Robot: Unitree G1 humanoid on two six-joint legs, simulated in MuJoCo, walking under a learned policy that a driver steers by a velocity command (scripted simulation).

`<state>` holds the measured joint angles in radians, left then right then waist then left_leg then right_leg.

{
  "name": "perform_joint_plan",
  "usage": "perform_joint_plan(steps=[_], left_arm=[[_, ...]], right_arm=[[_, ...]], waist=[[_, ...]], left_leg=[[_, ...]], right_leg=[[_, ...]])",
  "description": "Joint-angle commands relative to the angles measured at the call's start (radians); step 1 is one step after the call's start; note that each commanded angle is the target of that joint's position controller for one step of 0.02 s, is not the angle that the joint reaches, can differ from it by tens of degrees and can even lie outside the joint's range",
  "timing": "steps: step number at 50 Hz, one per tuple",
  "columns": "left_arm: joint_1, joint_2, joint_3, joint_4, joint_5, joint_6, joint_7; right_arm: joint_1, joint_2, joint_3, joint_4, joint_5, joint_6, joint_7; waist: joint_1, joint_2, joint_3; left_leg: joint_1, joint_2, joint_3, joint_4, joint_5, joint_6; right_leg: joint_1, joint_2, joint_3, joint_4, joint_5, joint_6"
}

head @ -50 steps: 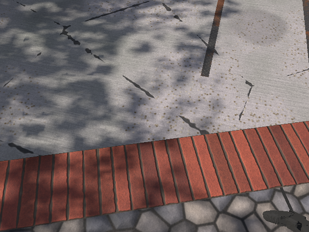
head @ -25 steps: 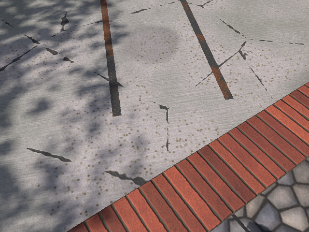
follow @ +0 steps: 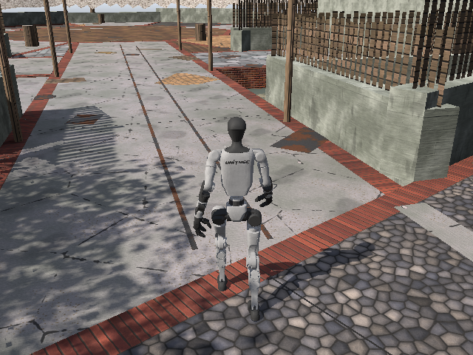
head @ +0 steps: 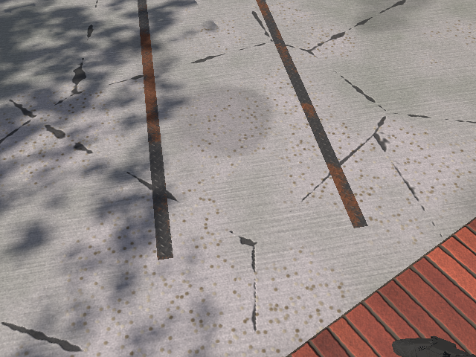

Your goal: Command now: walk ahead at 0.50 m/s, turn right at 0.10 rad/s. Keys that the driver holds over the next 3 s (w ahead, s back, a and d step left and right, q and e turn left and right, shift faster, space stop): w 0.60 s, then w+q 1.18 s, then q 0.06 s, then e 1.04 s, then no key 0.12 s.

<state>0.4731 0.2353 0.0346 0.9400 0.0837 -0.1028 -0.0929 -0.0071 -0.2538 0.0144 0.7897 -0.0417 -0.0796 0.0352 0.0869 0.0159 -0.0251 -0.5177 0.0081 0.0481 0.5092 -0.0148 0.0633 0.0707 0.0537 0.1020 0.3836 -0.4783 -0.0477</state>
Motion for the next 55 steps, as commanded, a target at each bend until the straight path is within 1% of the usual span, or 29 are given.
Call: perform_joint_plan(steps=[1,2,3,4,6,7,9,10,13,15,21,23,24,25,26,27,29,31,32,34,36,40,44,48,49,50,52,53,55], left_arm=[[0.207,0.006,-0.016,-0.047,0.042,-0.026,0.008],[0.123,0.059,-0.003,-0.042,0.011,-0.022,-0.01],[-0.078,0.096,0.017,-0.097,-0.021,-0.013,-0.002],[-0.158,0.108,0.02,-0.112,-0.02,-0.013,0.027],[-0.144,0.066,-0.002,-0.101,0.03,-0.007,0.052],[-0.15,0.031,-0.013,-0.101,0.035,0.004,0.05],[-0.17,0.03,-0.013,-0.115,0.01,0.02,0.048],[-0.183,0.092,0.013,-0.13,-0.094,0.048,0.072],[-0.282,0.042,-0.007,-0.167,-0.073,0.074,0.082],[-0.367,0.032,-0.013,-0.19,-0.073,0.073,0.078],[-0.505,0.08,0.003,-0.228,-0.062,0.066,0.08],[-0.43,0.098,0.013,-0.205,-0.059,0.052,0.085],[-0.294,0.107,0.023,-0.154,-0.05,0.044,0.09],[-0.098,0.17,0.045,-0.101,-0.031,0.032,0.098],[-0.009,0.27,0.074,-0.086,-0.034,0.037,0.105],[-0.021,0.229,0.067,-0.078,-0.077,0.051,0.097],[-0.183,0.14,0.042,-0.1,-0.072,0.045,0.089],[-0.219,0.09,0.029,-0.084,-0.073,0.035,0.095],[-0.129,0.013,0.014,-0.077,0.017,-0.004,0.086],[-0.153,0.03,0.025,-0.071,0.052,-0.012,0.08],[-0.181,0.019,0.01,-0.076,0.033,-0.029,0.076],[-0.026,0.011,-0.005,-0.007,0.039,-0.027,0.067],[0.05,-0.022,-0.04,0.036,0.034,-0.041,0.058],[0.129,-0.019,-0.06,0.078,0.039,-0.045,0.07],[0.033,0.12,0.007,0.063,-0.147,-0.015,0.134],[0.079,0.11,0.001,0.072,-0.158,-0.003,0.166],[0.171,0.059,0.003,0.089,-0.115,0.016,0.195],[0.167,0.041,0.005,0.084,-0.11,0.025,0.201],[0.134,0.06,0.017,0.06,-0.115,0.039,0.2]], right_arm=[[0.422,-0.225,-0.066,0.045,0.014,-0.027,-0.008],[0.639,-0.175,-0.058,0.126,-0.014,-0.013,-0.008],[0.607,-0.176,-0.07,0.143,-0.02,-0.029,-0.015],[0.457,-0.15,-0.065,0.117,-0.013,-0.037,-0.019],[0.308,-0.027,-0.027,0.088,-0.012,-0.036,-0.031],[0.268,-0.01,-0.023,0.074,-0.01,-0.038,-0.035],[0.243,-0.032,-0.036,0.067,-0.005,-0.059,-0.038],[0.319,-0.149,-0.073,0.101,0.059,-0.048,-0.018],[0.355,-0.114,-0.071,0.121,0.061,-0.036,-0.006],[0.359,-0.093,-0.069,0.127,0.059,-0.026,-0.01],[0.441,-0.138,-0.088,0.158,0.032,0.008,-0.038],[0.436,-0.144,-0.092,0.164,0.025,0.02,-0.046],[0.436,-0.139,-0.09,0.168,0.027,0.026,-0.046],[0.436,-0.113,-0.081,0.146,0.025,0.027,-0.047],[0.534,-0.019,-0.059,0.116,0.045,0.027,-0.035],[0.511,-0.115,-0.087,0.136,0.022,0.031,-0.04],[0.416,-0.114,-0.093,0.115,0.033,0.026,-0.036],[0.394,-0.09,-0.089,0.111,0.009,0.057,-0.033],[0.359,0.013,-0.045,0.101,-0.072,0.009,-0.002],[0.394,0.017,-0.036,0.129,-0.044,-0.019,0.027],[0.302,-0.027,-0.043,0.102,-0.034,-0.031,0.038],[0.234,-0.007,-0.031,0.069,-0.042,-0.008,0.028],[0.147,-0.017,-0.036,0.026,-0.037,0.01,0.012],[0.055,-0.013,-0.042,-0.024,-0.028,0.021,0.02],[0.007,-0.056,-0.073,-0.042,0.122,0.029,0.025],[-0.028,-0.04,-0.067,-0.061,0.129,0.032,0.035],[-0.108,0.025,-0.059,-0.095,0.092,0.042,0.067],[-0.153,0.045,-0.055,-0.106,0.082,0.047,0.081],[-0.151,0.063,-0.049,-0.111,0.071,0.052,0.105]], waist=[[-0.146,0.2,-0.439],[-0.258,0.157,-0.429],[-0.269,0.076,-0.156],[-0.209,0.032,0.014],[-0.115,0.001,-0.008],[-0.086,0.0,-0.016],[-0.07,0.017,-0.002],[-0.056,-0.024,0.037],[-0.062,0.034,0.059],[-0.083,0.065,0.072],[-0.13,0.059,0.09],[-0.092,0.061,0.066],[-0.041,0.033,0.005],[0.024,-0.042,-0.113],[0.002,-0.266,-0.238],[0.007,-0.185,-0.22],[-0.058,-0.077,-0.03],[-0.094,-0.096,0.029],[-0.053,-0.1,0.027],[-0.07,-0.041,0.076],[-0.074,-0.008,0.069],[-0.043,-0.054,0.078],[-0.046,-0.04,0.132],[-0.041,-0.019,0.172],[-0.033,-0.074,0.23],[-0.019,-0.042,0.214],[0.029,0.0,0.214],[0.041,-0.001,0.208],[0.035,-0.036,0.172]], left_leg=[[1.066,0.268,-0.406,0.046,0.196,0.391],[1.168,0.374,-0.725,-0.143,-0.107,0.411],[0.949,0.332,-0.654,-0.217,-0.342,0.266],[0.689,0.302,-0.536,-0.256,-0.366,0.222],[0.454,0.27,-0.404,-0.323,-0.142,0.229],[0.389,0.252,-0.358,-0.354,-0.098,0.224],[0.33,0.21,-0.261,-0.388,-0.077,0.218],[0.301,0.232,-0.242,-0.377,0.145,0.18],[0.274,0.17,-0.12,-0.379,0.211,0.143],[0.256,0.126,-0.072,-0.386,0.153,0.123],[0.54,0.215,-0.12,-0.321,0.205,0.123],[0.585,0.214,-0.099,-0.2,0.363,0.105],[0.553,0.172,-0.055,-0.039,0.46,0.084],[0.398,0.123,-0.017,0.208,0.289,0.052],[0.033,-0.045,0.045,0.559,-0.309,0.0],[-0.089,-0.065,-0.088,0.674,-0.519,0.014],[-0.081,0.029,-0.133,0.643,-0.398,0.017],[0.016,0.068,-0.126,0.541,-0.367,-0.013],[-0.041,0.084,-0.215,0.607,-0.297,0.017],[-0.14,0.058,-0.254,0.556,-0.112,0.037],[-0.176,0.057,-0.275,0.389,0.074,0.028],[-0.168,0.064,-0.222,0.217,0.36,-0.024],[-0.221,0.068,-0.207,0.147,0.435,-0.008],[-0.266,0.064,-0.185,0.129,0.415,0.004],[-0.272,0.006,-0.207,0.131,0.368,0.022],[-0.29,0.002,-0.178,0.125,0.359,0.019],[-0.336,0.006,-0.116,0.038,0.349,0.009],[-0.308,0.008,-0.076,-0.015,0.362,0.003],[-0.129,-0.008,-0.014,-0.07,0.382,0.012]], right_leg=[[-0.551,0.028,0.0,0.551,0.42,0.05],[-0.798,0.107,-0.01,0.874,-0.125,0.064],[-0.942,0.026,0.057,0.982,-0.04,0.007],[-0.941,-0.052,0.043,0.967,0.067,-0.014],[-0.768,-0.145,0.047,0.844,0.18,-0.03],[-0.714,-0.165,0.029,0.802,0.177,-0.022],[-0.705,-0.168,-0.002,0.695,0.158,0.009],[-0.666,-0.154,-0.074,0.658,0.243,0.028],[-0.639,-0.164,-0.108,0.473,0.416,0.04],[-0.575,-0.146,-0.135,0.334,0.524,0.032],[-0.606,-0.109,-0.135,0.194,0.393,0.006],[-0.49,-0.071,-0.153,0.116,0.3,-0.026],[-0.31,-0.037,-0.174,0.063,0.328,-0.047],[-0.042,-0.158,-0.032,0.061,0.344,-0.1],[0.257,-0.414,0.384,-0.01,0.239,-0.228],[0.219,-0.424,0.5,-0.064,0.328,-0.252],[-0.007,-0.364,0.25,-0.102,0.509,-0.223],[-0.15,-0.31,0.121,-0.172,0.55,-0.17],[-0.147,-0.299,0.125,-0.208,0.285,-0.207],[-0.143,-0.283,0.079,-0.231,0.256,-0.195],[-0.162,-0.262,-0.007,-0.232,0.347,-0.175],[-0.207,-0.265,-0.101,-0.166,0.397,-0.211],[-0.15,-0.287,-0.128,-0.141,0.441,-0.179],[-0.038,-0.289,-0.177,-0.089,0.511,-0.114],[-0.113,-0.277,-0.208,-0.003,0.626,-0.046],[-0.063,-0.286,-0.222,0.054,0.67,-0.023],[0.023,-0.293,-0.234,0.146,0.652,-0.011],[0.022,-0.286,-0.254,0.19,0.622,-0.004],[-0.056,-0.28,-0.292,0.274,0.702,0.005]])
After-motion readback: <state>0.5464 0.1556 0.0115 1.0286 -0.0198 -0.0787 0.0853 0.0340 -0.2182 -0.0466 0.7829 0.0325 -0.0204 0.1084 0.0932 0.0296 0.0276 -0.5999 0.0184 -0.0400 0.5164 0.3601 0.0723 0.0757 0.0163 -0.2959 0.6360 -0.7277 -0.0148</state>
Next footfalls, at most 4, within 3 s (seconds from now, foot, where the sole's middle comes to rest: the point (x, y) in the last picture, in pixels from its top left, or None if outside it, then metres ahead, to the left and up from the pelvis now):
0.50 right None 0.43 -0.10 -0.76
1.20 left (229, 276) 0.80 0.14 -0.89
1.56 right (271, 209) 1.10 0.01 -0.89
2.02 left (181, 204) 1.10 0.36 -0.89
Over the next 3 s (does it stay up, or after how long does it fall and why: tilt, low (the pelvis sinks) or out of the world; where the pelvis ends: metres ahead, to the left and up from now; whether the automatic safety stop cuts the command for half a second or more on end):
stays up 1.12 0.21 -0.11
